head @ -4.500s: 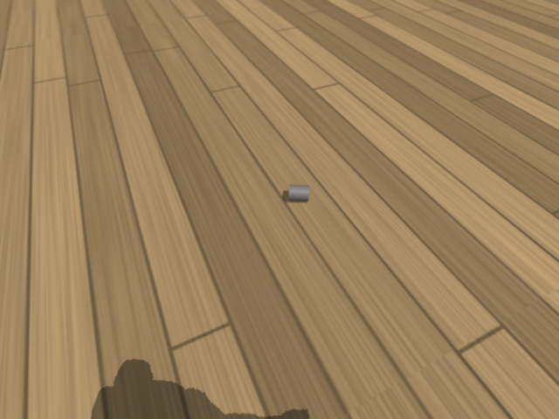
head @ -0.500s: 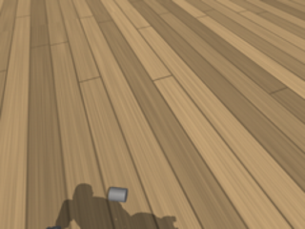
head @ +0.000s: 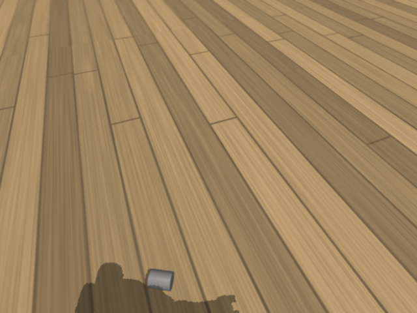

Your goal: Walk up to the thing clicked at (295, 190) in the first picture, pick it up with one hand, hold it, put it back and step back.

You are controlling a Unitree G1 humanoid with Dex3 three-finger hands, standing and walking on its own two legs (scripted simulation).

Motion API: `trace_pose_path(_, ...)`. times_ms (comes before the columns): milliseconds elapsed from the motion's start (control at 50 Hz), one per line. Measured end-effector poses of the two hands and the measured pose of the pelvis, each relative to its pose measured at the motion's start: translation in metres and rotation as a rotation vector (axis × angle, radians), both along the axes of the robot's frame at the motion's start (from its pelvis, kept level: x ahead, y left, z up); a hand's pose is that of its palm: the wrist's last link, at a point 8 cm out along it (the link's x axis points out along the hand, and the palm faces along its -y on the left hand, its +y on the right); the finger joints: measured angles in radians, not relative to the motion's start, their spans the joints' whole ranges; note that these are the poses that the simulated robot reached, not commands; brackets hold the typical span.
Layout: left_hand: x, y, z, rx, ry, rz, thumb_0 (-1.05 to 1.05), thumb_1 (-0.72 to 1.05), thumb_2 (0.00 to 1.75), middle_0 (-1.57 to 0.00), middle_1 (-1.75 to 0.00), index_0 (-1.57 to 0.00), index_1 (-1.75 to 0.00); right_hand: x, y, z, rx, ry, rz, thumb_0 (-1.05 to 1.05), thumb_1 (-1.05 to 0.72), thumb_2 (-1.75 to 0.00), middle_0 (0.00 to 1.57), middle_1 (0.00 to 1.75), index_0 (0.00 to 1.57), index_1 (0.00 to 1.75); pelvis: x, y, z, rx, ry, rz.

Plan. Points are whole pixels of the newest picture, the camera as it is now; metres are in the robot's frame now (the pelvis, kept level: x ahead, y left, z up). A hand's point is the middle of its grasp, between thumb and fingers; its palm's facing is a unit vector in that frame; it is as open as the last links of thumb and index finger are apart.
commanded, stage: walk up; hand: left
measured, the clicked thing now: (161, 279) +0.40 +0.25 -0.74
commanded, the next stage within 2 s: stand in 0.58 s
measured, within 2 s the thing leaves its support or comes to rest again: neither
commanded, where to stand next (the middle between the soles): +0.04 +0.02 m, yaw -1 degrees
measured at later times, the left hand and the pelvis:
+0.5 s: hand out of the picture +0.10 +0.25 -0.15, palm faces -0.01 -0.94 -0.35, open 7.4 cm; pelvis +0.01 +0.00 +0.00, yaw +0 degrees
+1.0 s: hand out of the picture +0.10 +0.24 -0.15, palm faces -0.03 -0.94 -0.34, open 7.4 cm; pelvis +0.01 -0.01 +0.00, yaw +0 degrees
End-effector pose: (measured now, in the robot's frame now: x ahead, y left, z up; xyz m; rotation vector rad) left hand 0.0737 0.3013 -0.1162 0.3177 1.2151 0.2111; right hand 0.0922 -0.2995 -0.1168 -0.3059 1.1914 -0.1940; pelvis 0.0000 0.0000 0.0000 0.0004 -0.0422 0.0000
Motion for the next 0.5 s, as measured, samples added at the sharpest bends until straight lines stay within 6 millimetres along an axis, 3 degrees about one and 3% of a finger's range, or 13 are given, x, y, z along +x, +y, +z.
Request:
trace_pose_path(220, -0.003, -0.002, 0.002, 0.008, 0.020, 0.014, 0.01, 0.91, 0.90, -0.20, -0.30, -0.20, -0.30, -0.008, 0.001, -0.006, 0.015, 0.043, -0.011, 0.00, -0.90, -0.90, 0.21, 0.30, 0.20, 0.30, 0.005, -0.003, 0.001, 0.000, 0.003, 0.001)
trace_pose_path(500, 0.019, -0.007, 0.002, -0.002, -0.007, -0.005, 0.01, 0.91, 0.90, -0.20, -0.30, -0.20, -0.30, -0.018, 0.000, -0.006, 0.012, 0.072, -0.033, 0.00, -0.90, -0.90, 0.21, 0.30, 0.20, 0.30, 0.012, -0.003, 0.002, -0.001, 0.009, 0.002)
